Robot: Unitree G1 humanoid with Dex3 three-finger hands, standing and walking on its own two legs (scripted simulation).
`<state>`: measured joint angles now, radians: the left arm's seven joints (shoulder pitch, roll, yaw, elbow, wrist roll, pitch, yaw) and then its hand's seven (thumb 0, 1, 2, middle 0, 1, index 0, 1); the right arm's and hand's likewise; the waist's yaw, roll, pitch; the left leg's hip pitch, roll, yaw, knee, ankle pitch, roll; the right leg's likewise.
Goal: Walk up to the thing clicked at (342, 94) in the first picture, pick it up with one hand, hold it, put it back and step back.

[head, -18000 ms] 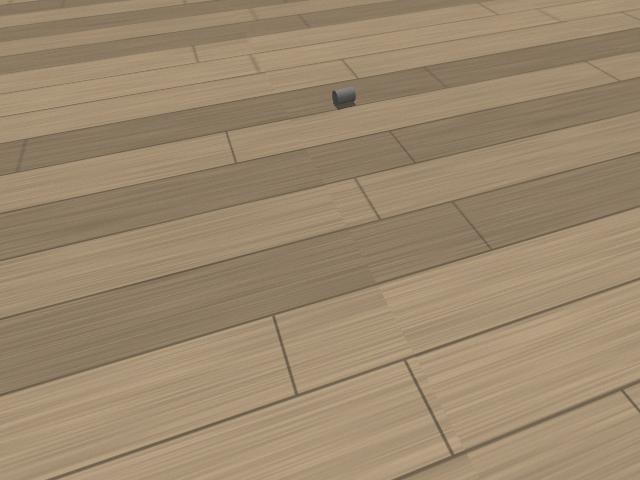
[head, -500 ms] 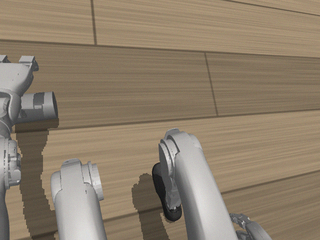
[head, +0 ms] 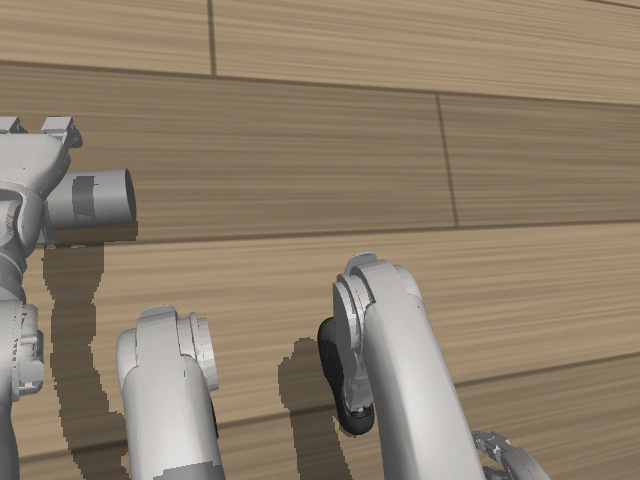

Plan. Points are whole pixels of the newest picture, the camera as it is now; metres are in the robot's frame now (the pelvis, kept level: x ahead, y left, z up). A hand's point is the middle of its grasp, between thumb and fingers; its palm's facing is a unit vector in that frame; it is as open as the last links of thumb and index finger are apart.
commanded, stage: close in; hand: left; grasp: from above
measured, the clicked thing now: (89, 198) +0.51 +0.23 -0.30
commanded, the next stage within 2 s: rest palm in 0.04 s
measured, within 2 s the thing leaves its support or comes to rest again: neither
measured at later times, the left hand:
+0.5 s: hand (70, 199) +0.50 +0.24 -0.24, palm faces -0.47 -0.03 -0.88, open 13.9 cm
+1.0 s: hand (77, 201) +0.50 +0.24 -0.26, palm faces -0.44 -0.05 -0.89, open 13.3 cm
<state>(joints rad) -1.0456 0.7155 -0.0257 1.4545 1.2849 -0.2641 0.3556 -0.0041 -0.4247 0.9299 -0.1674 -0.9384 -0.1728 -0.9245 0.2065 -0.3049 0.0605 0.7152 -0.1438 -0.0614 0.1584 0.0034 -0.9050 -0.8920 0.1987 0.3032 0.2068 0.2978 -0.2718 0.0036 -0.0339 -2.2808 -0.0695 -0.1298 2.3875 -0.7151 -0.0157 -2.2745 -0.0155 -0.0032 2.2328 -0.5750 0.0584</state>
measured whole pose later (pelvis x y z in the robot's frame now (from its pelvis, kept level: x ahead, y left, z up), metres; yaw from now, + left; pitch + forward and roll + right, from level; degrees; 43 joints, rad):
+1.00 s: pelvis +0.00 +0.01 -0.04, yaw -5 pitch +30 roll -14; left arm -1.10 0.91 0.12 1.73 1.43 -0.26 0.59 0.00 -0.40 1.03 -0.14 -0.97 -0.14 -0.97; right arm 0.20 -0.35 0.19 0.67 -0.24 -0.18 0.28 0.00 -0.90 -0.90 0.20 0.30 0.20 0.30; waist -0.42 -0.07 0.10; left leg -2.34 -0.06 -0.20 2.55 -0.74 0.01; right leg -2.30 0.01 -0.06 2.32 -0.57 0.06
